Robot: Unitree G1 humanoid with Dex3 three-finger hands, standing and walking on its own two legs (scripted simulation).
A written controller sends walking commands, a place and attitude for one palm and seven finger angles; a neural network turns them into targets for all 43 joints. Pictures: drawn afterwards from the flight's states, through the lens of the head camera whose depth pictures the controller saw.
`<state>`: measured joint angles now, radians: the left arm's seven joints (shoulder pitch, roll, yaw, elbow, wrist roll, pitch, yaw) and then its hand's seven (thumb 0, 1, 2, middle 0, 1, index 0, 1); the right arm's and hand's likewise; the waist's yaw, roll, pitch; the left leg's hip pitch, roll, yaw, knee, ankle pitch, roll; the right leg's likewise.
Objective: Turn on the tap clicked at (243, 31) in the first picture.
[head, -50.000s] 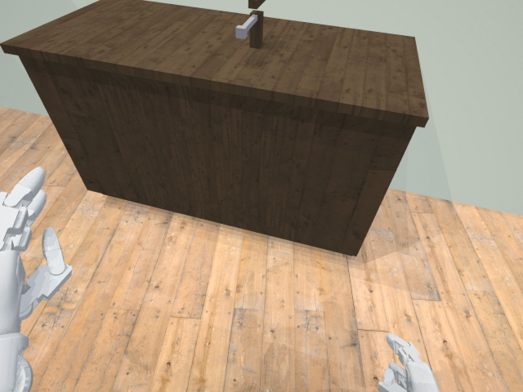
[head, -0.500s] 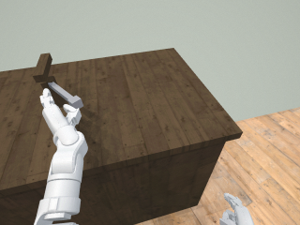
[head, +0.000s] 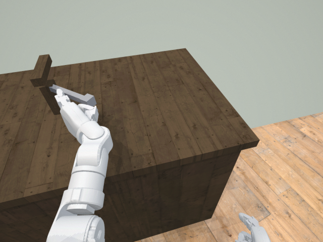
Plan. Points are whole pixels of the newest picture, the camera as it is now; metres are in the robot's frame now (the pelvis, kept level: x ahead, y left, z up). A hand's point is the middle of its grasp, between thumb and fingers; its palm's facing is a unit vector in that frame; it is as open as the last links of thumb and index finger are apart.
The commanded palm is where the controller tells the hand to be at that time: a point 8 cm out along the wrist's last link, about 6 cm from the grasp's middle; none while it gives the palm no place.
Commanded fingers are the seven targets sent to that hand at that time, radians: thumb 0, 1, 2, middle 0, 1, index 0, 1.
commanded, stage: push the lever round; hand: left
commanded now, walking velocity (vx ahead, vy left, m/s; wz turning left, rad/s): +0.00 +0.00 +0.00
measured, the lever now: (88, 101) +0.43 +0.23 +0.15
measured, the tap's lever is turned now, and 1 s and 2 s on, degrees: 47 72 82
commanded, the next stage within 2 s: lift the hand up off the lever in 1.00 s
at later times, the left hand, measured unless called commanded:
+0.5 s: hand (108, 99) +0.44 +0.18 +0.14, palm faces +0.80 -0.59 -0.12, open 7.8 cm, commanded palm +0.39 +0.20 +0.14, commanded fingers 0.00 0.90 0.90 -0.15 -0.15 -0.15 -0.15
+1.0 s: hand (110, 95) +0.46 +0.18 +0.14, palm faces +0.81 -0.58 -0.14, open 7.9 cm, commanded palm +0.42 +0.19 +0.14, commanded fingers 0.00 0.90 0.90 -0.15 -0.15 -0.15 -0.15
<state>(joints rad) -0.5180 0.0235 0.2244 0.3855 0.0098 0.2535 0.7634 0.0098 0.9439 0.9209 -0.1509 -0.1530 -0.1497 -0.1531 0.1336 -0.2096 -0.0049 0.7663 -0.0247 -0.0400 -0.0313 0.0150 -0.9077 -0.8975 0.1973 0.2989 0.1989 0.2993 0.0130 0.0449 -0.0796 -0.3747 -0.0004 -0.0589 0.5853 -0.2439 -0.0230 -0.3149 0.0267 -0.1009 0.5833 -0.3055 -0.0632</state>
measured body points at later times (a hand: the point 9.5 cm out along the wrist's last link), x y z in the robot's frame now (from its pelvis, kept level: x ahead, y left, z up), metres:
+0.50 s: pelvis +0.01 -0.01 -0.01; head +0.01 -0.03 +0.44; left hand +0.40 +0.21 +0.15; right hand +0.14 -0.25 -0.13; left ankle +0.04 +0.13 -0.73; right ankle +0.00 -0.08 -0.73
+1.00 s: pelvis +0.00 -0.02 -0.01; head +0.02 -0.03 +0.44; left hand +0.41 +0.21 +0.15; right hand +0.11 -0.27 -0.14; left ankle +0.04 +0.13 -0.73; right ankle +0.00 -0.08 -0.73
